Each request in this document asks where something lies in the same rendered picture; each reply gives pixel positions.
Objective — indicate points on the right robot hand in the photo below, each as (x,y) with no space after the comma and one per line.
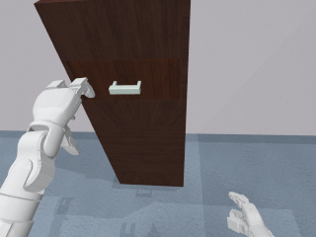
(240,221)

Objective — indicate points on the right robot forearm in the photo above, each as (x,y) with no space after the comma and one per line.
(259,230)

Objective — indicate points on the left robot forearm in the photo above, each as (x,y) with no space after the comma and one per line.
(28,177)

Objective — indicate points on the left robot hand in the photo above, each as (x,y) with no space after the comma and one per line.
(59,104)

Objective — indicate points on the drawer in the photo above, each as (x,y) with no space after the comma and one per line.
(160,77)

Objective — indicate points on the cabinet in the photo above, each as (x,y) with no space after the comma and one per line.
(144,140)

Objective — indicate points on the handle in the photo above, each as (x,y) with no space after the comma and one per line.
(125,89)

